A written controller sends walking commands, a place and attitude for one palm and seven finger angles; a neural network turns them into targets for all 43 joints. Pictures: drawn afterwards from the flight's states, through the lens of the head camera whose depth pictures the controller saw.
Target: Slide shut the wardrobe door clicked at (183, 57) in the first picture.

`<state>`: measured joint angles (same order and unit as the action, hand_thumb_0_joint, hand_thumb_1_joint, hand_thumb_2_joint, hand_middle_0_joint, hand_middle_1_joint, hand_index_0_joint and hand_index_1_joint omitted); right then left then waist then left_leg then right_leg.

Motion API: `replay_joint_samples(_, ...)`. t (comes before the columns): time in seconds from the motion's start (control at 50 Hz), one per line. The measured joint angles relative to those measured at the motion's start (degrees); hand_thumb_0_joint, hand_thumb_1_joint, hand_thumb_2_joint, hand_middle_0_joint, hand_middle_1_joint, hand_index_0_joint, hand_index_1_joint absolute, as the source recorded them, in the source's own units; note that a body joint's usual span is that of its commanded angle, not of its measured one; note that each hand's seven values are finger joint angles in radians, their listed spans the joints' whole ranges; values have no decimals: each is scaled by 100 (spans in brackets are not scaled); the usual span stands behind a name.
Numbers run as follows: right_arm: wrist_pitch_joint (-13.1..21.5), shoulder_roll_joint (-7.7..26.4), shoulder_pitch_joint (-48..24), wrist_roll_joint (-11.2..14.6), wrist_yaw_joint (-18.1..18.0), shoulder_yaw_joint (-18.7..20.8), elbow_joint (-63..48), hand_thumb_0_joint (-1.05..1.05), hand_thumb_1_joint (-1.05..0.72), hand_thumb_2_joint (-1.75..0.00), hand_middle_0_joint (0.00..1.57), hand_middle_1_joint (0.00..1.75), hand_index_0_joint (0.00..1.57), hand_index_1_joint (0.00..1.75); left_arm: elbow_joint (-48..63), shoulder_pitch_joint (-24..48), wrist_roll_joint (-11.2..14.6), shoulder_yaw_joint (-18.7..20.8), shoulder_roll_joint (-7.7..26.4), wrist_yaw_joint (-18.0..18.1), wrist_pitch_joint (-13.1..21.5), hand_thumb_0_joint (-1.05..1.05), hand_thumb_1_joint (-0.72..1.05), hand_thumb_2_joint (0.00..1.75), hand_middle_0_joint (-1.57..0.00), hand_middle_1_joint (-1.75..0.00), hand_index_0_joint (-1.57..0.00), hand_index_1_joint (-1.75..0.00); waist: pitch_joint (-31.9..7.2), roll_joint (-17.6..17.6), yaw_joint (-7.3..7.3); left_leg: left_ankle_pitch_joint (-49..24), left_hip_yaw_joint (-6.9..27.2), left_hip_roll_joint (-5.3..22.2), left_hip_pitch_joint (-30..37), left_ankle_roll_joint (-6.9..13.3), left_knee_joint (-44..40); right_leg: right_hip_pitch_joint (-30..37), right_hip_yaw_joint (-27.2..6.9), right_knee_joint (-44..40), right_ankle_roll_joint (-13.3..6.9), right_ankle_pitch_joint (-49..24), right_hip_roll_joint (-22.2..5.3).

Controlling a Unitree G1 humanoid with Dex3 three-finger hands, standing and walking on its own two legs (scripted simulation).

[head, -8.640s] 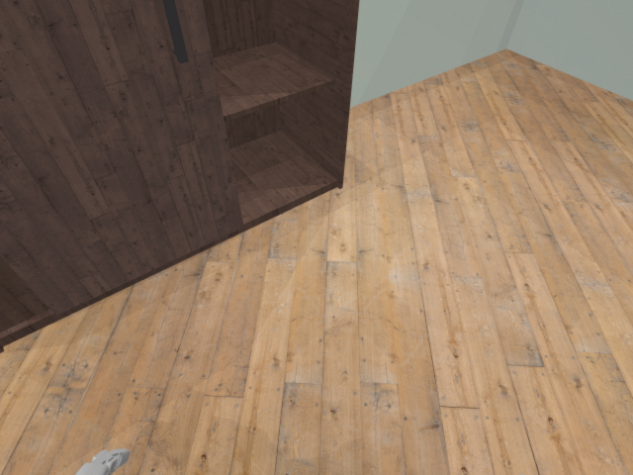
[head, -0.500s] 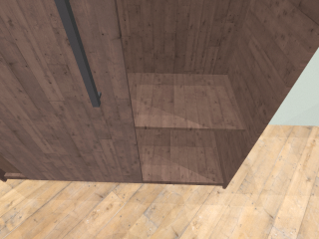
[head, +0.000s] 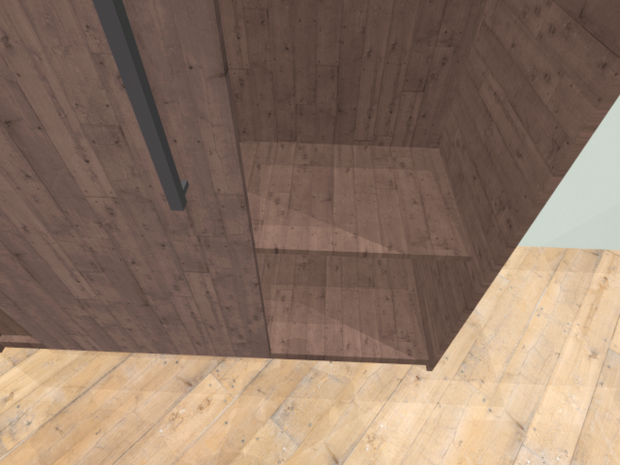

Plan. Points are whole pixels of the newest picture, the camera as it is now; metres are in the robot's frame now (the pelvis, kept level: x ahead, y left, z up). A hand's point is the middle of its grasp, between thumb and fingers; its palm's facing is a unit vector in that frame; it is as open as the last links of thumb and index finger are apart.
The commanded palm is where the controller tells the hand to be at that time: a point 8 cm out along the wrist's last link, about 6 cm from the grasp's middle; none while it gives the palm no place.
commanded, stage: look again from close up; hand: left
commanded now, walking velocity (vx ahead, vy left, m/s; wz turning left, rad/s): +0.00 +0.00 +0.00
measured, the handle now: (154, 115) +0.52 +0.26 +0.18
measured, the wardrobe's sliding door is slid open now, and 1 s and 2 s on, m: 0.52 0.52 0.52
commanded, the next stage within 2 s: shuffle to correct the standing spot in 0.32 s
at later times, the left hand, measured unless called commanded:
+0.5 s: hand out of the picture -0.01 +0.15 -0.18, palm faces +0.05 -0.98 -0.18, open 7.3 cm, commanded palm none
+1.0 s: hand out of the picture +0.07 +0.21 -0.17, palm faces +0.06 -0.97 -0.24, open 7.3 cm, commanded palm none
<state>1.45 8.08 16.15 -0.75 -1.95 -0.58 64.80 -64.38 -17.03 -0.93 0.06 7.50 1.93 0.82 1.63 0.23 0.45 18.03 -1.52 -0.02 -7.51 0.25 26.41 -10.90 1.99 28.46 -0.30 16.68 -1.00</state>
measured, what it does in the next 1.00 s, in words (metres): lifts its right foot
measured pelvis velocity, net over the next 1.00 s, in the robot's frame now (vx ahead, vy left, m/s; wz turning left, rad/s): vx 0.05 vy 0.03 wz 0.01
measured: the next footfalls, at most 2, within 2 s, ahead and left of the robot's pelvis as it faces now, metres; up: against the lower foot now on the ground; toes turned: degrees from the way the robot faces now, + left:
right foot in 1.02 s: +0.10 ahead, -0.07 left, +0.00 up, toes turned -6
left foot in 1.42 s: +0.17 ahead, +0.24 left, +0.00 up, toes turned +11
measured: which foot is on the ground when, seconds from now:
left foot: down 0.00-1.00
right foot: down 0.00-0.74, up 0.76-1.00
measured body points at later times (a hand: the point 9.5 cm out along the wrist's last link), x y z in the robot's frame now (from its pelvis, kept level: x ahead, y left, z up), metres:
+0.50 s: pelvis +0.00 -0.01 +0.00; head +0.02 -0.01 +0.45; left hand -0.01 +0.20 -0.16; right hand -0.01 -0.22 -0.16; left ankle -0.04 +0.12 -0.74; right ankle -0.02 -0.11 -0.74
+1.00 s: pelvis +0.05 +0.03 -0.01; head +0.08 +0.01 +0.44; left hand +0.07 +0.26 -0.16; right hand +0.01 -0.18 -0.17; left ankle -0.03 +0.11 -0.74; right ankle +0.05 -0.06 -0.73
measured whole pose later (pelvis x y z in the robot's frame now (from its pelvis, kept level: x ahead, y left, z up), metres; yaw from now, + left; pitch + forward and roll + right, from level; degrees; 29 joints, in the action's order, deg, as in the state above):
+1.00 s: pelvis +0.05 +0.03 -0.01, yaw +1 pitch +1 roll +2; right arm 0.7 7.6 21.1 -1.6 -1.1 -0.5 61.5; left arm -59.2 -13.7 -1.6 2.6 8.5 1.7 -0.2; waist 3.2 -0.2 0.5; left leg 20.9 -5.0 -3.6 -6.5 3.4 26.4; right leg -19.9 5.7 40.6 -2.4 22.4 -3.1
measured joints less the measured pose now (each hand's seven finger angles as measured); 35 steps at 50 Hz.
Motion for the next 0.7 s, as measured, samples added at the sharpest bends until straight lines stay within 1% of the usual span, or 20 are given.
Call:
replay_joint_samples(0.38, -18, -109, 100, 5, 19, -27, 82, 0, -91, -90, 20, 30, 20, 30, 38, 2, 15, 9, 19, -1, 8, 1, 92, 90, -20, -30, -20, -30, 23, -2, -13, -52, 62, 65, 1, -77, -92, 18, 66, -94, -76, -32, 63)
replay_joint_samples(0.52, -45, -94, 125, -4, 27, -18, 49, 0, -91, -90, 20, 30, 20, 30, 55, -30, -1, 30, -9, -10, 11, 1, 92, 90, -20, -30, -20, -30, 8, -12, 14, -5, 85, 74, -30, -87, -10, 8, 90, -36, -94, 13, 69)
replay_joint_samples(0.6, -139, -15, 177, -22, 62, 25, -28, 0, -91, -90, 20, 30, 20, 30, 129, -85, -19, 89, -38, -21, 10, 1, 92, 90, -20, -30, -20, -30, -19, -71, 51, 163, 129, 75, -187, -57, 306, -41, 147, 102, -84, 124, 59)
replay_joint_samples(0.66, -196, 46, 204, -33, 76, 71, -79, 0, -91, -90, 20, 30, 20, 30, 194, -141, -41, 165, -33, -6, 1, 1, 91, 90, -20, -30, -20, -30, -28, -64, 73, 239, 9, 96, -373, -14, 536, -42, 223, 157, -42, 192, 9)
replay_joint_samples(0.7, -199, 64, 202, -35, 84, 94, -107, 0, -91, -90, 20, 30, 20, 30, 219, -187, -50, 219, 4, 8, -24, 1, 91, 90, -20, -30, -20, -30, -15, 33, 122, 225, -77, 37, -367, 44, 528, -55, 197, 240, 16, 257, -77)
